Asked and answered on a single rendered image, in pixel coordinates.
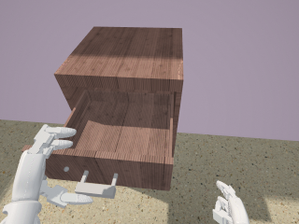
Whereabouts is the right robot hand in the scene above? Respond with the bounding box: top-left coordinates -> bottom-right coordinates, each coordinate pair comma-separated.
212,180 -> 249,224

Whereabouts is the cabinet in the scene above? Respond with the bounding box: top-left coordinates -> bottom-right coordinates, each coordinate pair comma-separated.
54,26 -> 184,158

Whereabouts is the left robot hand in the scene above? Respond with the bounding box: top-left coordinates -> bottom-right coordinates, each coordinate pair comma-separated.
11,124 -> 93,208

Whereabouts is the handle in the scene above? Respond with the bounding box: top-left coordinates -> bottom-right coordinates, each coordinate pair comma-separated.
75,170 -> 118,199

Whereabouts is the drawer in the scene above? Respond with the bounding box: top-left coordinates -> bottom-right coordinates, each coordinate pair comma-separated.
21,90 -> 174,191

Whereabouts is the left robot forearm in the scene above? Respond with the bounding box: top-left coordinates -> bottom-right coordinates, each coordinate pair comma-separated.
0,200 -> 42,224

